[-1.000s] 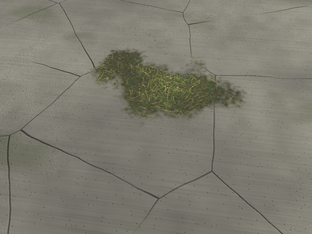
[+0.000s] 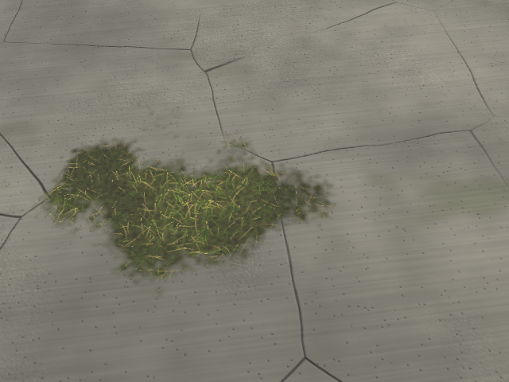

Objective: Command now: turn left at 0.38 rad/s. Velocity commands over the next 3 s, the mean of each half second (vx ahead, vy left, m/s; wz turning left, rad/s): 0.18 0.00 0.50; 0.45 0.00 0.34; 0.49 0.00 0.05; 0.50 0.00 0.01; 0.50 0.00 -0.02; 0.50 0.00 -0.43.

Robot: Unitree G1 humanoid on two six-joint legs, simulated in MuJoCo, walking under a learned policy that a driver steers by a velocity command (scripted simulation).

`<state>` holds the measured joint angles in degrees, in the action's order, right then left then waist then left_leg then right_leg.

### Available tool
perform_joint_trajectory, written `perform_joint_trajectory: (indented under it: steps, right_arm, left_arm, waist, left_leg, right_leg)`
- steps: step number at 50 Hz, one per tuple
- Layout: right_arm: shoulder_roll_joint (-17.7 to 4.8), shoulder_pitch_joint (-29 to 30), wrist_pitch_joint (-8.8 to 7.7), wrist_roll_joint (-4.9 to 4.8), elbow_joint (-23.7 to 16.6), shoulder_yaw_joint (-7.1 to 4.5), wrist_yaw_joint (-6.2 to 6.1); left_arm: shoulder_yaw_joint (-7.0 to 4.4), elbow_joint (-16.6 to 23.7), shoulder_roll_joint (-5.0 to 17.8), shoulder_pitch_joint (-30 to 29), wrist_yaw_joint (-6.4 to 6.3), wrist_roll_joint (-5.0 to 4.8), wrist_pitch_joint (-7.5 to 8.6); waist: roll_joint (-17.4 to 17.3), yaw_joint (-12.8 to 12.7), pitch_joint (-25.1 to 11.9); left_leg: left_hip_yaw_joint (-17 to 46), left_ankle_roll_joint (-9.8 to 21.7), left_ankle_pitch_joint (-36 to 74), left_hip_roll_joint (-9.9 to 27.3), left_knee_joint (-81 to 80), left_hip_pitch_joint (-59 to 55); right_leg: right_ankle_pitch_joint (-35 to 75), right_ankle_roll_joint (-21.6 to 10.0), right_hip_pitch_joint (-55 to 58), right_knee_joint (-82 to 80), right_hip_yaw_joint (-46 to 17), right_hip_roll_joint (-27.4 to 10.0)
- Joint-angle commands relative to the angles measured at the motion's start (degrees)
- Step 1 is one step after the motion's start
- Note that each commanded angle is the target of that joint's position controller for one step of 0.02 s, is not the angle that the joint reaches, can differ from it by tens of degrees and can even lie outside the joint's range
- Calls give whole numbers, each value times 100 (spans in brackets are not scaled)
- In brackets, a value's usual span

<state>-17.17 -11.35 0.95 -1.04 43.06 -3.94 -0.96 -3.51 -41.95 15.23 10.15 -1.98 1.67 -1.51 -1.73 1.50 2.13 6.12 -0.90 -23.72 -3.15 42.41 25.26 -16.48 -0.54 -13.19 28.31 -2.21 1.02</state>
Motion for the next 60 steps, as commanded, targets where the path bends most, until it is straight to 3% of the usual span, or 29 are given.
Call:
perform_joint_trajectory:
  steps: [1, 3, 7, 10, 12, 13, 14, 15, 16, 17, 18, 20, 22, 25, 28, 33, 35, 37, 38, 39, 40, 41, 43, 45, 47, 52, 57, 59, 60]
  right_arm:
    - [-805, -71, 1, -5, -364, -315, -49]
    - [-555, -83, 103, -6, -383, -247, -51]
    - [-320, 434, 121, -43, -780, -101, 110]
    - [-455, 531, 147, -59, -959, -104, 226]
    - [-530, 318, 144, -51, -942, -139, 264]
    - [-549, -20, 127, -41, -803, -172, 262]
    - [-695, -540, 104, -66, -596, -262, 216]
    - [-1083, -1211, 61, -108, -469, -412, 151]
    - [-1826, -1483, -94, -1, -615, -521, 186]
    - [-1359, -1463, -274, 79, -633, -379, 237]
    - [-1034, -1177, -376, 85, -644, -263, 220]
    - [-781, -709, -403, 17, -741, -165, 154]
    - [-795, -617, -388, 78, -823, -145, 74]
    - [-880, -767, -394, 44, -767, -184, -19]
    - [-971, -1013, -379, -4, -638, -227, -58]
    - [-924, -1280, -347, -58, -427, -228, -62]
    - [-915, -1281, -320, -30, -372, -234, -54]
    - [-761, -1205, -292, 12, -390, -175, -37]
    - [-553, -1113, -287, 84, -526, -74, -33]
    - [-96, -1850, -350, -37, -598, 56, -37]
    - [-441, -1772, -413, -119, -531, 21, -37]
    - [-786, -1176, -442, -178, -593, -76, -10]
    - [-701, -464, -501, -17, -759, -51, 24]
    - [-545, -561, -485, 8, -715, -45, 74]
    - [-342, -552, -448, 21, -712, 20, 98]
    - [-140, 341, -535, 81, -939, 157, 157]
    - [-273, 1037, -581, -12, -1157, 116, 265]
    - [-386, 985, -592, -7, -1181, 64, 297]
    - [-478, 692, -597, 9, -1114, 6, 295]
  left_arm:
    - [-214, 468, 801, -366, -73, -45, 194]
    - [-203, 410, 771, -385, -84, -146, 213]
    - [-292, 297, 968, -128, -113, -146, 83]
    - [-384, 241, 1246, 65, -31, -229, 89]
    - [-397, 198, 1317, 7, 56, -332, 172]
    - [-376, 174, 1253, -60, 91, -366, 213]
    - [-307, 115, 1018, 32, 125, -319, 258]
    - [-182, 181, 621, -71, 168, -164, 313]
    - [-88, 767, 382, -655, 156, -74, 443]
    - [-188, 797, 800, -948, 191, -272, 578]
    - [-240, 775, 981, -887, 257, -376, 660]
    - [-288, 554, 1038, -678, 256, -179, 746]
    - [-279, 493, 918, -605, 286, -103, 776]
    - [-178, 505, 649, -831, 296, -118, 765]
    - [-96, 621, 518, -1279, 345, -180, 777]
    - [-99, 707, 667, -1485, 454, -235, 872]
    - [-148, 672, 784, -1270, 458, -235, 908]
    - [-301, 451, 1047, -369, 393, -197, 930]
    - [-366, 354, 1301, 595, 353, -109, 934]
    - [-495, 93, 1763, 1370, 368, -48, 872]
    - [-356, 36, 1253, 1345, 423, -202, 880]
    - [-263, 62, 967, 969, 392, -247, 845]
    - [-167, 98, 737, 490, 347, -150, 761]
    - [-106, 96, 614, 324, 320, -96, 780]
    - [-119, 12, 694, 371, 303, -175, 815]
    - [-181, -133, 1017, 527, 263, -258, 766]
    - [-204, -384, 1184, 1032, 266, -350, 644]
    - [-225, -445, 1257, 1070, 246, -349, 565]
    - [-229, -448, 1297, 999, 232, -348, 527]
  waist:
    - [905, -29, -360]
    - [880, -58, -295]
    - [1154, -360, -447]
    - [1210, -482, -514]
    - [1171, -306, -358]
    - [1070, -115, -342]
    - [769, 65, -467]
    - [-309, 322, -645]
    - [-1727, 448, -673]
    - [-990, 594, -527]
    - [-912, 365, -119]
    - [-398, 88, 165]
    - [-437, -23, 55]
    - [-299, 31, 13]
    - [-447, 210, 98]
    - [-522, 266, 125]
    - [-698, 152, 90]
    - [-673, -331, -512]
    - [-350, -781, -1389]
    - [1472, -581, -2292]
    - [1592, -628, -2002]
    - [1094, -666, -1063]
    - [467, -463, -275]
    - [683, -207, -211]
    - [713, -138, -140]
    - [541, -372, 57]
    - [556, -581, 145]
    - [592, -457, 101]
    - [607, -235, -58]
  left_leg:
    - [-6, -236, -714, 164, 2130, 1020]
    - [-113, -375, -288, 256, 2158, 1202]
    - [-614, -453, 91, 440, 846, 672]
    - [-964, -213, 129, 407, 11, -32]
    - [-1127, 66, 426, 325, -743, -553]
    - [-1256, 215, 657, 187, -1220, -1130]
    - [-1203, 384, 624, 56, -1451, -2006]
    - [107, 755, 566, 859, -1864, -3047]
    - [3493, 2033, -495, 2346, -2788, -3613]
    - [3793, 2321, -981, 2564, -3155, -3391]
    - [3249, 2087, -1017, 2365, -3162, -3063]
    - [2205, 1642, -99, 1824, -3103, -2517]
    - [1601, 1501, 908, 1470, -3208, -2218]
    - [1064, 1403, 1630, 1222, -3164, -1999]
    - [965, 1310, 1665, 1130, -3071, -1723]
    - [1296, 1197, 1804, 1393, -2779, -1911]
    - [1377, 1115, 2423, 1497, -2538, -2181]
    - [1043, 888, 4036, 1099, -1361, -2184]
    - [829, 679, 3487, 793, 115, -1401]
    - [301, 206, 697, -132, 2305, 658]
    - [613, 192, -808, -92, 3063, 1450]
    - [548, 227, -415, 207, 3299, 1823]
    - [162, 264, 250, 642, 2825, 1655]
    - [58, 243, 549, 883, 2388, 1196]
    - [-97, 161, 607, 962, 1957, 1161]
    - [-401, 16, 1998, 931, 76, 930]
    - [-486, 130, 2414, 709, -939, 600]
    - [-542, 283, 2063, 621, -1159, 386]
    - [-665, 386, 1963, 496, -1319, -73]
  right_leg:
    - [2884, -1274, 706, -914, -1361, -1946]
    - [3357, -1116, 894, -782, -815, -1710]
    - [3253, -1099, 1080, -704, -275, -1618]
    - [1498, -1075, 766, -965, -273, -1793]
    - [266, -937, 436, -944, -240, -1810]
    - [-134, -805, 106, -710, -83, -1717]
    - [-430, -603, -397, -106, 205, -1505]
    - [-767, -158, -1421, 1654, 839, -1062]
    - [-2084, 203, -3558, 3339, 640, 39]
    - [-1997, 128, -3950, 4036, -208, -230]
    - [-1416, -16, -3999, 3988, -291, -439]
    - [-415, -11, -3597, 3363, -223, -654]
    - [338, 134, -3049, 2878, -89, -549]
    - [1116, 350, -2671, 1773, 8, -340]
    - [1645, 442, -2233, 795, -3, -153]
    - [1785, 266, -1680, 116, -69, -116]
    - [1402, 82, -1400, 23, 34, -87]
    - [1321, -261, -37, -256, 258, 28]
    - [1143, -687, 1560, -11, -570, -752]
    - [-330, -1607, 3542, -491, -3280, -2046]
    - [-1349, -1637, 3401, -1247, -4348, -2278]
    - [-1447, -1431, 2648, -1315, -3528, -2127]
    - [-323, -1279, 1322, -1494, -2330, -1684]
    - [329, -1238, 726, -1742, -1794, -1413]
    - [723, -1340, 459, -1951, -1419, -1383]
    - [1453, -1218, 245, -2127, -522, -1166]
    - [1508, -998, 768, -1875, -437, -1404]
    - [1885, -885, 1102, -1592, -462, -1537]
    - [2568, -792, 1168, -1196, -355, -1481]
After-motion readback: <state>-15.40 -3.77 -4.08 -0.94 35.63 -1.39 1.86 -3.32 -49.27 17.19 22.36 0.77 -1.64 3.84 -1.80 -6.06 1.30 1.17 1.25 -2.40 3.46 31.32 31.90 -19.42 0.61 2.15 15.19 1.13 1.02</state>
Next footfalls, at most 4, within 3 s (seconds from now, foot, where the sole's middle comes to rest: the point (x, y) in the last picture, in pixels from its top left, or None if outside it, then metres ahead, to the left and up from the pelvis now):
0.30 left None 0.03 0.15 -0.77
0.76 right None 0.39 0.04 -0.77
1.24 left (115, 367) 0.52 0.40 -0.77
1.78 right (157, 242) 0.89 0.33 -0.77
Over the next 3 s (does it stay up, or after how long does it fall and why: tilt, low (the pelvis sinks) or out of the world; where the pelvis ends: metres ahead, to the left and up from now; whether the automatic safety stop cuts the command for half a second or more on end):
stays up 1.30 0.62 0.00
